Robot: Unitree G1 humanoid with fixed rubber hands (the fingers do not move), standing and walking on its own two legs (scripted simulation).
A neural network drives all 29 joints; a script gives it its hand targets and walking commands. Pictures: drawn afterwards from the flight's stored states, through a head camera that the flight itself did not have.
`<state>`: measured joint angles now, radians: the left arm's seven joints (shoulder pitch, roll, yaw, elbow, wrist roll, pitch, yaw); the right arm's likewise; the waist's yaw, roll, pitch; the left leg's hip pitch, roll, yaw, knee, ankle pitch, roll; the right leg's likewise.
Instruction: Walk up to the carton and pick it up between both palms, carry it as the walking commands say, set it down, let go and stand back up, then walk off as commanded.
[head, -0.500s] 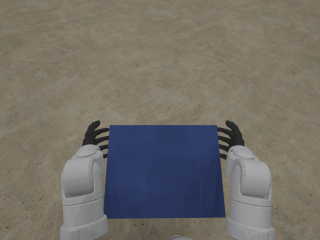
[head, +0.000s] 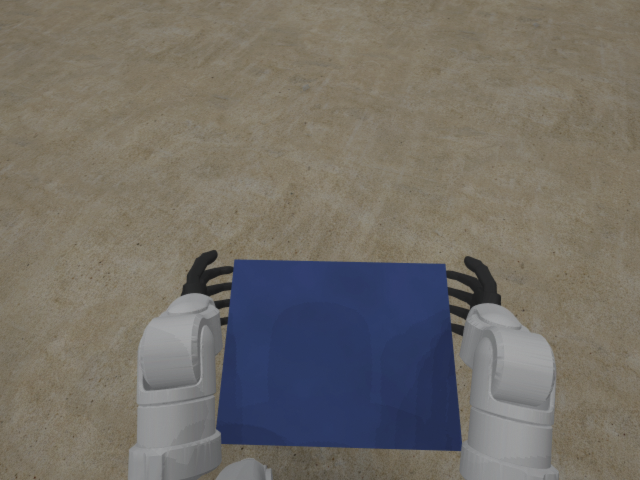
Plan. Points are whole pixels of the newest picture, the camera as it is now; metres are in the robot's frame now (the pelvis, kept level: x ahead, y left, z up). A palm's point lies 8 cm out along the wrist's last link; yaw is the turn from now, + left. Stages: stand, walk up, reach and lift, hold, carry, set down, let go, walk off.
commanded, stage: carry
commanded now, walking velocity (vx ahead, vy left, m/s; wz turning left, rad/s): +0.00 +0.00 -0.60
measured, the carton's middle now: (336, 354) +0.28 -0.02 -0.04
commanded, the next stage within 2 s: none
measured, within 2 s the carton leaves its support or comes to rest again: neither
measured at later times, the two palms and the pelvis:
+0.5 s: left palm (190, 344) +0.24 +0.13 +0.10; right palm (533, 392) +0.18 -0.18 +0.11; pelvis -0.07 +0.02 +0.01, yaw -15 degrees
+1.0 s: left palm (340, 402) +0.18 -0.01 +0.09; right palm out of the picture +0.01 -0.29 +0.09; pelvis -0.14 -0.01 +0.00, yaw -30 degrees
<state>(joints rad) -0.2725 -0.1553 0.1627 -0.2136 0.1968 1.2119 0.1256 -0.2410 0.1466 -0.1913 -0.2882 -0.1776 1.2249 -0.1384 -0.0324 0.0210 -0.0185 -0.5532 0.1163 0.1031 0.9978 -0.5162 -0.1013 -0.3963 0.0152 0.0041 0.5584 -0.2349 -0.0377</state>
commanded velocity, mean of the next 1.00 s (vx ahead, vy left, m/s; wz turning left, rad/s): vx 0.00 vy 0.00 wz -0.44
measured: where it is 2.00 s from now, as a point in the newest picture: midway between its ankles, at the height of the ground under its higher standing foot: outside the picture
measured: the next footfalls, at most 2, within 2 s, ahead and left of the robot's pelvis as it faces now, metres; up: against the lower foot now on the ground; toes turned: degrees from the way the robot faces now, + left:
left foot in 0.26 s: -0.01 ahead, +0.11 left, +0.00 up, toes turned -2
right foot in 0.68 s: -0.10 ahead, -0.14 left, +0.00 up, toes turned -30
